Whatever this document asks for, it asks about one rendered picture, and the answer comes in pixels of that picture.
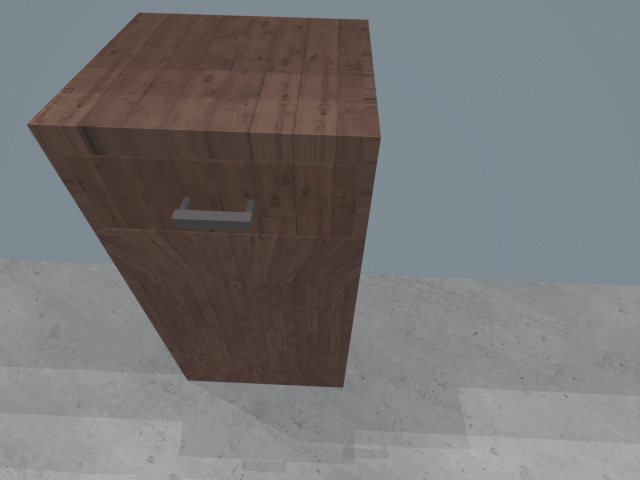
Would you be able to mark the drawer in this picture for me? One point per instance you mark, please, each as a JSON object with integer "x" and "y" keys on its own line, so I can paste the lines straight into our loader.
{"x": 291, "y": 198}

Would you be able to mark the handle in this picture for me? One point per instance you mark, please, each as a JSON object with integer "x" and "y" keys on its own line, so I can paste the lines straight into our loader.
{"x": 215, "y": 220}

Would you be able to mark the cabinet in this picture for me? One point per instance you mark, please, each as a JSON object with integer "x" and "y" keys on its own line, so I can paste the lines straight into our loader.
{"x": 232, "y": 307}

